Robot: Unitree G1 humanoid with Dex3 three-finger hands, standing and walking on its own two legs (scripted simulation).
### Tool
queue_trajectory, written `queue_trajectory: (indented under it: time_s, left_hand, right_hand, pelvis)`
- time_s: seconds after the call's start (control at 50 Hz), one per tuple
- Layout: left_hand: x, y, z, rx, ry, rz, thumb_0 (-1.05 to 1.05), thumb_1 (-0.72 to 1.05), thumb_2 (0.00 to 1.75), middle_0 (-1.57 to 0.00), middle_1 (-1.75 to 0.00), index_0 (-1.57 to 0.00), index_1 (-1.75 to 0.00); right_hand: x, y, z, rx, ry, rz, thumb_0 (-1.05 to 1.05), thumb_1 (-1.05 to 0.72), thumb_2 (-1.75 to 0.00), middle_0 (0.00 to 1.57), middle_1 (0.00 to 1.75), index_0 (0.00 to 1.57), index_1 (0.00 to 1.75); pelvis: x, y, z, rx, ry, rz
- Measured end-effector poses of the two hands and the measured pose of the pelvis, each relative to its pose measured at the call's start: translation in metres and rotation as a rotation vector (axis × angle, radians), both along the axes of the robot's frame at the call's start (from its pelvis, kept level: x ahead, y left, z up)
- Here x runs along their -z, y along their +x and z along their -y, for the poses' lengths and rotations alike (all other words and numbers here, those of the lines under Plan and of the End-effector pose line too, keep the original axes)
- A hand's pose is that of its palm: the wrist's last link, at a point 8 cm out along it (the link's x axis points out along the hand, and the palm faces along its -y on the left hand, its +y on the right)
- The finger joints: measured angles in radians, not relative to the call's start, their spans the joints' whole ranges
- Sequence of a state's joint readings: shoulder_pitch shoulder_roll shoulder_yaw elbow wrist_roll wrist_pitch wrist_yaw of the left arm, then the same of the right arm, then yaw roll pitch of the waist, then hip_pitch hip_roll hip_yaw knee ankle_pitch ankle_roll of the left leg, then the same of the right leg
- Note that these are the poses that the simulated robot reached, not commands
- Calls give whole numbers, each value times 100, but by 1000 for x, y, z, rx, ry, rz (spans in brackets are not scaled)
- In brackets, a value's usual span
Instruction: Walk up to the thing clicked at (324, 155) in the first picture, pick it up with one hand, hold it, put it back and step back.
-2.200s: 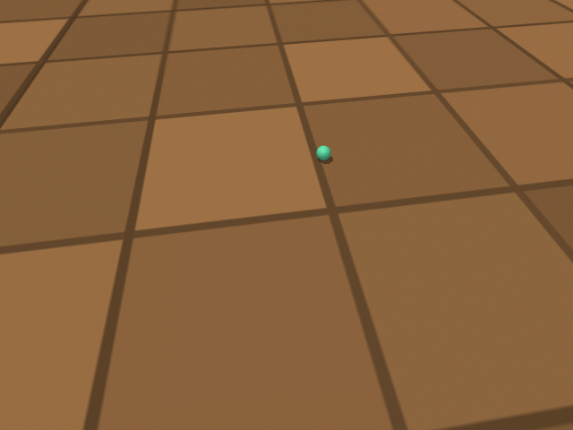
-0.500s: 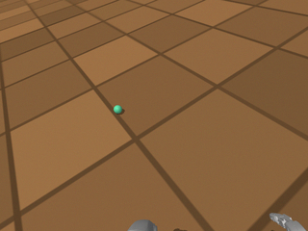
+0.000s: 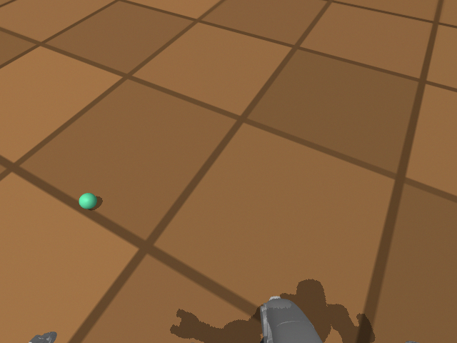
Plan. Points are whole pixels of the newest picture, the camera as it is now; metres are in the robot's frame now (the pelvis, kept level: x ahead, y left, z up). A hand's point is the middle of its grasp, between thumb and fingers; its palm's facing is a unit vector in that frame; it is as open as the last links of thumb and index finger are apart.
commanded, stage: walk up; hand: left
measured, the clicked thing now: (88, 200) +0.86 +0.65 -0.72
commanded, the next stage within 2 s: none
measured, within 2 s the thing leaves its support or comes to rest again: neither
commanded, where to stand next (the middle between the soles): +0.42 +0.77 m, yaw -48 degrees
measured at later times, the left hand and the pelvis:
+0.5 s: hand out of the picture +0.26 +0.51 -0.13, palm faces -0.21 -0.76 -0.62, open 7.4 cm; pelvis +0.16 +0.20 -0.03, yaw -13 degrees
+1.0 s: hand out of the picture +0.46 +0.63 -0.13, palm faces -0.33 -0.72 -0.61, open 7.4 cm; pelvis +0.25 +0.39 -0.04, yaw -23 degrees
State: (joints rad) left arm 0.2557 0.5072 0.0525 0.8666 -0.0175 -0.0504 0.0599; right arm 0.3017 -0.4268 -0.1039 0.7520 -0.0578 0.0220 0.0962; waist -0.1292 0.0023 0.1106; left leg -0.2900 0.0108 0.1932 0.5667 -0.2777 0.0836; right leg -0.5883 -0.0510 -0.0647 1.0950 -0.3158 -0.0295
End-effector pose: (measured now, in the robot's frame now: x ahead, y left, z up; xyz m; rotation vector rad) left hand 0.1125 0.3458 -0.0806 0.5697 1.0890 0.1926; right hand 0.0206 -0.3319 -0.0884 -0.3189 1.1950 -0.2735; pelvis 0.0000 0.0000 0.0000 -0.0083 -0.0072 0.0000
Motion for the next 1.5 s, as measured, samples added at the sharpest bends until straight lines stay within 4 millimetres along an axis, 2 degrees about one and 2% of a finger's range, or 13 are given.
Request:
queue_trajectory:
  time_s: [0.1, 0.18, 0.26, 0.38, 0.52, 0.62, 0.74, 0.84, 0.94, 1.04, 1.22, 1.34, 1.5]
  left_hand:
    - [-7, 68, -18, 62, 17, 13, 1, 90, 90, -21, -30, -20, -30]
    - [-4, 111, -31, 88, 29, 73, 1, 90, 90, -21, -30, -21, -30]
    - [-2, 121, -57, 47, 49, 118, 1, 90, 90, -21, -30, -21, -30]
    - [-9, 119, -109, 38, 78, 48, 1, 90, 90, -21, -30, -21, -30]
    - [6, 157, -215, 95, 126, -25, 1, 89, 90, -22, -30, -21, -30]
    - [31, 213, -286, 93, 177, -47, 1, 90, 90, -21, -30, -21, -30]
    - [22, 279, -281, 192, 78, -40, 1, 90, 90, -21, -30, -20, -30]
    - [15, 322, -273, 299, 40, -24, 1, 90, 90, -21, -30, -21, -30]
    - [14, 344, -294, 355, 73, 40, 1, 90, 90, -21, -30, -21, -30]
    - [-2, 352, -334, 323, 84, 98, 1, 90, 90, -21, -30, -21, -30]
    - [-3, 394, -448, 403, 159, 81, 1, 89, 90, -22, -30, -21, -30]
    - [29, 439, -536, 393, 177, 72, 1, 90, 90, -21, -30, -21, -30]
    - [31, 466, -549, 463, 46, -24, 1, 90, 90, -21, -30, -20, -30]
  right_hand:
    - [15, 1, -35, 77, 22, -9, 1, -90, -90, 20, 30, 20, 30]
    - [43, 27, -62, 110, 56, -3, 1, -90, -90, 20, 30, 20, 30]
    - [55, 78, -96, 61, 78, 21, 1, -90, -90, 20, 30, 20, 30]
    - [37, 158, -136, 4, 82, 161, 1, -90, -90, 20, 30, 20, 30]
    - [33, 203, -187, 29, -10, 196, 1, -91, -90, 20, 30, 20, 30]
    - [37, 190, -249, 88, -58, 147, 1, -91, -90, 20, 30, 20, 30]
    - [28, 151, -317, 227, 0, 17, 1, -90, -90, 20, 30, 20, 30]
    - [39, 138, -352, 306, 21, -10, 1, -90, -90, 20, 30, 20, 30]
    - [68, 156, -380, 333, 46, 6, 1, -90, -90, 20, 30, 20, 30]
    - [70, 189, -415, 283, 74, 46, 1, -90, -90, 20, 30, 20, 30]
    - [66, 219, -481, 302, -5, 138, 1, -91, -90, 20, 30, 20, 30]
    - [69, 202, -570, 350, -66, 79, 1, -91, -90, 20, 30, 20, 30]
    - [39, 158, -703, 518, 27, -49, 1, -90, -90, 20, 30, 20, 30]
  pelvis:
    - [4, 42, -32, 58, 17, 4]
    - [20, 72, -53, 101, 4, 8]
    - [26, 89, -77, 121, -39, 31]
    - [19, 120, -129, 168, -29, 37]
    - [39, 163, -216, 230, -44, -4]
    - [52, 186, -269, 281, -19, 9]
    - [24, 215, -306, 313, -18, -14]
    - [22, 236, -336, 364, -2, -17]
    - [39, 248, -366, 411, -37, 13]
    - [35, 258, -404, 417, -25, 38]
    - [52, 285, -505, 495, 6, 12]
    - [71, 305, -589, 552, -1, 38]
    - [28, 322, -649, 574, -30, 4]
